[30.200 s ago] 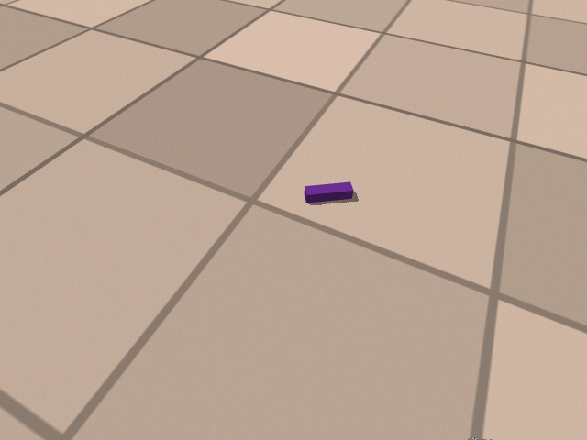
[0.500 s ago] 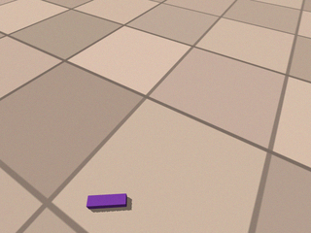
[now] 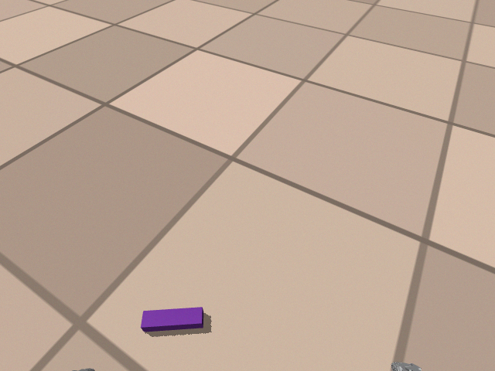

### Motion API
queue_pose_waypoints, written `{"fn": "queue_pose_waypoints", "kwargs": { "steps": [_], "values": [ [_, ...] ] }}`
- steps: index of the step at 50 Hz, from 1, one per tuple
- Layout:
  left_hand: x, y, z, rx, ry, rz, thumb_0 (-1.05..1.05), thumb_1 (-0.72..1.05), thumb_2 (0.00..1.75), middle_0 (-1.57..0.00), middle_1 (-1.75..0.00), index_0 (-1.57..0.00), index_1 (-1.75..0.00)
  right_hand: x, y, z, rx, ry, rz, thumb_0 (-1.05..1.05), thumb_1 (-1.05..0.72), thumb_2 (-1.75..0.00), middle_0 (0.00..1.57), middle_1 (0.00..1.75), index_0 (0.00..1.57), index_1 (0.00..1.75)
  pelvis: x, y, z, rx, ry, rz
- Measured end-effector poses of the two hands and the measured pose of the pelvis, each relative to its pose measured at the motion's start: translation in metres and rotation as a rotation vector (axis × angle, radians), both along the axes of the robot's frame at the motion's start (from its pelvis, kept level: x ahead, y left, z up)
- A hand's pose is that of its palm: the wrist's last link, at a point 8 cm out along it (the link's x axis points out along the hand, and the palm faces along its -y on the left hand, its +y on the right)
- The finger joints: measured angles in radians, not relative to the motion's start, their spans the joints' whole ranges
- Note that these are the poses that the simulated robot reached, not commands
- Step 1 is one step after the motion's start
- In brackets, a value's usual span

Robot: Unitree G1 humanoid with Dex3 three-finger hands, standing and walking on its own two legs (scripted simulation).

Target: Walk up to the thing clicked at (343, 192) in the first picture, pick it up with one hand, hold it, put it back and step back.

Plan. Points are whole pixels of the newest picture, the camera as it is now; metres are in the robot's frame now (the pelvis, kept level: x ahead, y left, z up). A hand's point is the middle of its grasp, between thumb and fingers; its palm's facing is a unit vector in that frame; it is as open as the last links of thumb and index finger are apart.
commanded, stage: stand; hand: left
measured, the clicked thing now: (173, 319) +0.44 +0.27 -0.75
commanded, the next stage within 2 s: none
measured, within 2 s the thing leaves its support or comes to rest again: neither
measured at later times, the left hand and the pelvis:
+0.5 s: hand out of the picture +0.04 +0.26 -0.16, palm faces -0.03 -0.94 -0.33, open 7.4 cm; pelvis -0.01 +0.00 +0.00, yaw +0 degrees
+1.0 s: hand out of the picture +0.10 +0.25 -0.15, palm faces -0.03 -0.94 -0.34, open 7.4 cm; pelvis +0.02 +0.00 +0.00, yaw +0 degrees
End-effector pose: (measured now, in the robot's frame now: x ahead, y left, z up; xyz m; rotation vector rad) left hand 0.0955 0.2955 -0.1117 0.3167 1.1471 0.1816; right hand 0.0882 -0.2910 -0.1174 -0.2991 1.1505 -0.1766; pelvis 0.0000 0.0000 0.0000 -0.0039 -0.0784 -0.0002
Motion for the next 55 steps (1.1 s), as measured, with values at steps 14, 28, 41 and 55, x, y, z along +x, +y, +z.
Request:
{"fn": "queue_pose_waypoints", "kwargs": {
  "steps": [14, 28, 41, 55],
  "values": [
    [-0.061, 0.008, -0.011, -0.004, 0.132, 0.044, 0.01, 0.90, 0.90, -0.20, -0.30, -0.20, -0.30, -0.047, -0.004, -0.004, -0.014, 0.113, -0.030, 0.00, -0.90, -0.90, 0.21, 0.30, 0.20, 0.30, -0.012, 0.003, 0.000, -0.002, 0.015, 0.001],
    [-0.055, 0.006, -0.011, -0.003, 0.142, 0.037, 0.00, 0.90, 0.90, -0.20, -0.30, -0.20, -0.30, -0.035, 0.000, -0.008, -0.005, 0.117, -0.020, 0.00, -0.90, -0.90, 0.21, 0.30, 0.20, 0.30, -0.003, 0.004, -0.001, 0.003, 0.039, 0.006],
    [-0.018, 0.002, -0.006, 0.005, 0.091, 0.023, 0.00, 0.90, 0.90, -0.20, -0.30, -0.20, -0.30, 0.001, -0.002, -0.006, -0.002, 0.071, -0.003, 0.00, -0.90, -0.90, 0.21, 0.30, 0.20, 0.30, 0.014, 0.001, 0.000, 0.004, 0.044, 0.005],
    [0.010, -0.001, -0.005, 0.001, 0.057, 0.010, 0.00, 0.90, 0.90, -0.20, -0.30, -0.20, -0.30, 0.015, -0.007, -0.001, -0.022, 0.066, -0.012, 0.00, -0.90, -0.90, 0.21, 0.30, 0.20, 0.30, 0.027, 0.000, 0.002, 0.002, 0.045, 0.002]
  ]
}}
